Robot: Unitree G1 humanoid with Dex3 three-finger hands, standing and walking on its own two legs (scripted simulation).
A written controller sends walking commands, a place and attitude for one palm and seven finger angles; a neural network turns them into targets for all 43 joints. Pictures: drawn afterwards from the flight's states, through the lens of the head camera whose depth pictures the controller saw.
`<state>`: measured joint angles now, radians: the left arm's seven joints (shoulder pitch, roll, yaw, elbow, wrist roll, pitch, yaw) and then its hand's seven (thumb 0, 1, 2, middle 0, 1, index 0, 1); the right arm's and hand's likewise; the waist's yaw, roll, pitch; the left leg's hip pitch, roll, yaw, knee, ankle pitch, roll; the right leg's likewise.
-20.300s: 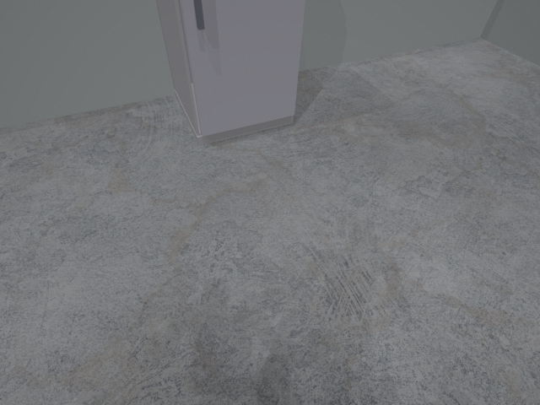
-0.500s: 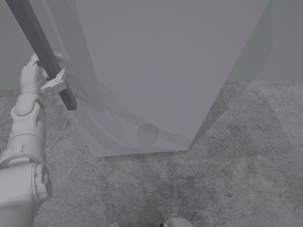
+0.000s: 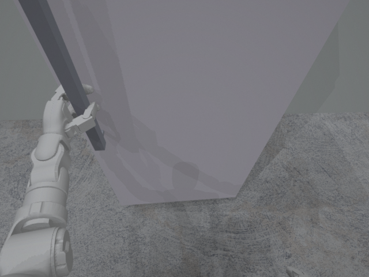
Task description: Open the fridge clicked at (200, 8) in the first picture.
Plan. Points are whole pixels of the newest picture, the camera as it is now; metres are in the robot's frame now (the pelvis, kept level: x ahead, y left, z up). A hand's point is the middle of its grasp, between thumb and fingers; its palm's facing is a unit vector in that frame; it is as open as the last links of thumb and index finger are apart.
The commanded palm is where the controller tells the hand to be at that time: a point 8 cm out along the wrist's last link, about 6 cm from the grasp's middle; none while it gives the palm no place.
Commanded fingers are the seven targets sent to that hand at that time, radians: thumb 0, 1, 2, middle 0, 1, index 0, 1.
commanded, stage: pull the door a little, standing still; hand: left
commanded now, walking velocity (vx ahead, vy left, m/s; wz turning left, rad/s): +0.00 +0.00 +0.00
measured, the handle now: (69, 66) +0.49 +0.23 +0.19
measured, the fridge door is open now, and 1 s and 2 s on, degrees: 1 33 74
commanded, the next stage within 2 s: walk backward, drawing the door open in 0.10 s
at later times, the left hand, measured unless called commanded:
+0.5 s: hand (92, 165) +0.31 +0.17 +0.10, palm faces +0.18 -0.97 -0.15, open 6.5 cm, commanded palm +0.27 +0.22 +0.10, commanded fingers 0.00 0.90 0.90 -0.45 -1.40 -0.45 -1.40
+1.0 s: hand (134, 252) +0.17 +0.08 +0.10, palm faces +0.28 -0.94 -0.19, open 6.7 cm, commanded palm +0.12 +0.12 +0.10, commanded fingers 0.00 0.90 0.90 -0.45 -1.40 -0.45 -1.40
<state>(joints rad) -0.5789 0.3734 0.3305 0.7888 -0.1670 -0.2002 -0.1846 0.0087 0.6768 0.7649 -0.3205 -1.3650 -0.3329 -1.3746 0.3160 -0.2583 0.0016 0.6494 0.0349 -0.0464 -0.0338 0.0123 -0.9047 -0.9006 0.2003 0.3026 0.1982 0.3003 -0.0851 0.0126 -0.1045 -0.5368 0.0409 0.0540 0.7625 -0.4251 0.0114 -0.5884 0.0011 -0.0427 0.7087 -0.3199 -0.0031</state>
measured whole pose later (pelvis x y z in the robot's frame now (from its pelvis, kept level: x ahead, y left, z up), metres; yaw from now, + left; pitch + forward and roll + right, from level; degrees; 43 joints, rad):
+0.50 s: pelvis -0.02 +0.00 +0.02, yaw +1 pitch +1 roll +0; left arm -0.13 0.22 0.09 0.27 -0.07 -0.07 0.09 -0.03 0.59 0.72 -0.35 -1.35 -0.34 -1.38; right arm 0.17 -0.22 0.04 0.60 0.01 0.00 -0.10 0.02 -0.91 -0.90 0.20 0.30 0.20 0.30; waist -0.02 0.01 -0.02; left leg -0.27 0.00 0.06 0.58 -0.33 0.02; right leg -0.34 -0.04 -0.03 0.60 -0.26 0.01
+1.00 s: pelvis -0.08 -0.10 +0.01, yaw +11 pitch -2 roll +1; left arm 0.17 0.16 0.02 -0.09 -0.04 0.02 0.11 -0.05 0.58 0.66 -0.34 -1.35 -0.33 -1.38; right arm 0.24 -0.25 -0.03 0.65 0.00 -0.04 -0.09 0.02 -0.91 -0.90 0.20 0.30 0.20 0.30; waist -0.06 0.05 -0.02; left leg -0.45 0.08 0.01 0.86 -0.40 -0.03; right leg -0.38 0.00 -0.26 0.60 -0.21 -0.15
